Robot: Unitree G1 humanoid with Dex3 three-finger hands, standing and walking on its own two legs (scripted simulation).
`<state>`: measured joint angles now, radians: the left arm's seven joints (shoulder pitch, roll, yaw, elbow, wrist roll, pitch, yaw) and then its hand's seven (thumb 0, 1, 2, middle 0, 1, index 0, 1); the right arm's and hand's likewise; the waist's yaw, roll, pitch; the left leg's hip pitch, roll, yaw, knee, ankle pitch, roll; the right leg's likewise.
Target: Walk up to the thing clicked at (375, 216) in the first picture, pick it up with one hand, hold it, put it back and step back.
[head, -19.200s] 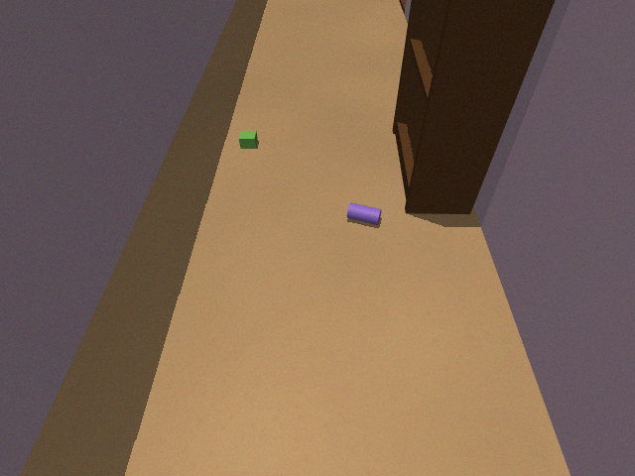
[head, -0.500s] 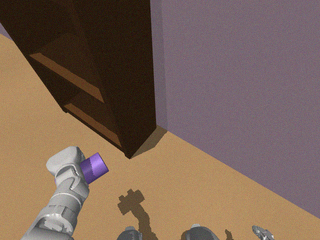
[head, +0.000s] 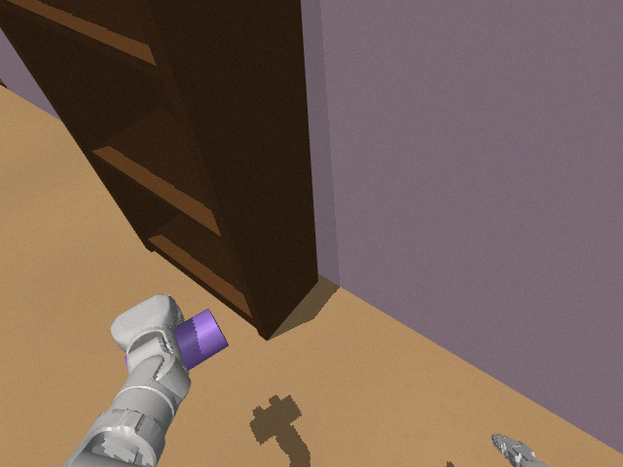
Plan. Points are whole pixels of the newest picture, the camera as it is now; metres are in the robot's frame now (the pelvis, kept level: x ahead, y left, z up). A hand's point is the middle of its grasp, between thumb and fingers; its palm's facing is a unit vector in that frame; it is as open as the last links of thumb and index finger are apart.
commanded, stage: hold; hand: left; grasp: from above
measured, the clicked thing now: (179, 350) +0.33 +0.23 -0.11
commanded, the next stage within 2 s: crouch in 1.66 s
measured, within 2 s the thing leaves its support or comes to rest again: neither
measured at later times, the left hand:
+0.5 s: hand (161, 358) +0.29 +0.22 -0.04, palm faces -0.36 -0.25 -0.90, open 9.4 cm
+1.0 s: hand (150, 364) +0.28 +0.23 -0.03, palm faces -0.35 -0.25 -0.90, open 9.4 cm
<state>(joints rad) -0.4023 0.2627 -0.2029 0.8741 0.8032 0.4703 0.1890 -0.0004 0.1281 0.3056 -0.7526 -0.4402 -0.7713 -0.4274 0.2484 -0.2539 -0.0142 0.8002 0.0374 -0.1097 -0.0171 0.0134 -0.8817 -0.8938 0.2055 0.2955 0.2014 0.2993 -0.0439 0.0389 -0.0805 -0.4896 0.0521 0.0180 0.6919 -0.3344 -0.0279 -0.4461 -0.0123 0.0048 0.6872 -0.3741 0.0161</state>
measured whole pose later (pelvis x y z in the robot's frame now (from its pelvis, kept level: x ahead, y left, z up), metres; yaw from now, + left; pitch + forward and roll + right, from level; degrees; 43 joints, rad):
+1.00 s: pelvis -0.02 +0.00 +0.01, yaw +0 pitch +1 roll +0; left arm -0.37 0.26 -0.26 0.76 0.81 0.56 0.09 0.00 0.14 0.29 -0.75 -0.43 -0.77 -0.43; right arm 0.19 -0.25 0.02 0.76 0.06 -0.10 0.01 0.02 -0.89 -0.90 0.20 0.30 0.20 0.30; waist 0.00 0.04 -0.04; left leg -0.33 0.04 0.02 0.55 -0.24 -0.03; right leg -0.30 -0.02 0.00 0.57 -0.29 0.01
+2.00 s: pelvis -0.02 +0.00 +0.01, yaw +0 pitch +2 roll +0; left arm -0.40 0.25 -0.26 0.85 0.82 0.53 0.12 0.00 0.14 0.28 -0.75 -0.46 -0.77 -0.45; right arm 0.19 -0.25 0.01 0.76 0.05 -0.11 0.02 0.02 -0.87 -0.89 0.20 0.30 0.20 0.30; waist -0.02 0.03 -0.02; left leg -0.34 0.04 0.01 0.55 -0.25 -0.03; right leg -0.30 -0.02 0.00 0.56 -0.29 0.02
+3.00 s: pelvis -0.08 +0.01 -0.31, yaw -4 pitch +38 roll -6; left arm -0.90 0.54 0.14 1.38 0.97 0.19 0.44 0.00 0.18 0.20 -0.83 -0.32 -0.85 -0.29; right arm 0.13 -0.22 0.03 0.82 -0.11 -0.18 0.11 0.01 -0.88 -0.89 0.21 0.29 0.20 0.30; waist -0.19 0.02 -0.16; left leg -2.04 0.06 -0.11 2.03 -0.66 -0.03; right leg -1.95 0.02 -0.04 2.00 -0.72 0.03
